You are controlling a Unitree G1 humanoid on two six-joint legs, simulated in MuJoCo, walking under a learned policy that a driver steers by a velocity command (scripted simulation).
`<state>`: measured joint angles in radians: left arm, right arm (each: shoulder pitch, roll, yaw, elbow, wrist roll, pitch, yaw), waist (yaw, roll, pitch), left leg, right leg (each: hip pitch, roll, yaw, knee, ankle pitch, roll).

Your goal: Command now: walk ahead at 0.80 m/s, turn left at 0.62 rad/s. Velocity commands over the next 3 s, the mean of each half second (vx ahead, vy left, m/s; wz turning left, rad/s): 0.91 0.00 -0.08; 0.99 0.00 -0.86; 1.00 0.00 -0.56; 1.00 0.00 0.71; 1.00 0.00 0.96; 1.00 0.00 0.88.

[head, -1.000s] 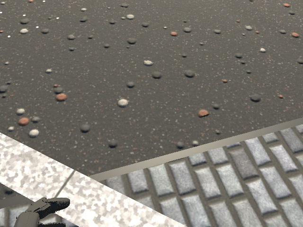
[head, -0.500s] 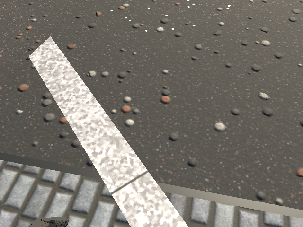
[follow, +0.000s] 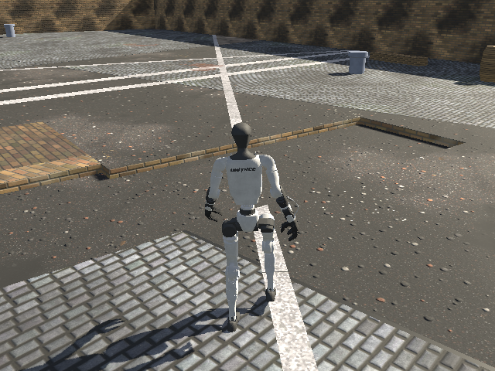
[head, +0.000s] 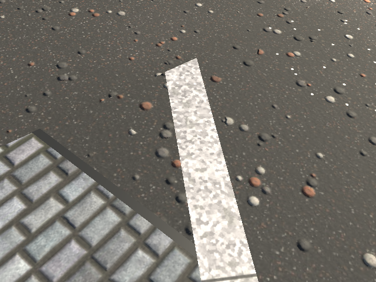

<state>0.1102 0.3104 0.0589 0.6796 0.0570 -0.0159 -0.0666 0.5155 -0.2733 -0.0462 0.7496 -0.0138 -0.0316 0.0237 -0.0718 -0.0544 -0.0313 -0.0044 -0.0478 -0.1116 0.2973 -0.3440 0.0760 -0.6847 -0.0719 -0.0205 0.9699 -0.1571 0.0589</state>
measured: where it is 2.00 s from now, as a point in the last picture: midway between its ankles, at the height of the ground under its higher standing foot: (281, 87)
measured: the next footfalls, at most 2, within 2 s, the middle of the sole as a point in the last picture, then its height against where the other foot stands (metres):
right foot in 0.18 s outside the picture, level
left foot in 0.62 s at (137, 225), level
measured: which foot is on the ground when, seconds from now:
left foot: down 0.00-0.18, up 0.20-0.60, down 0.62-1.00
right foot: up 0.00-0.16, down 0.18-0.62, up 0.64-1.00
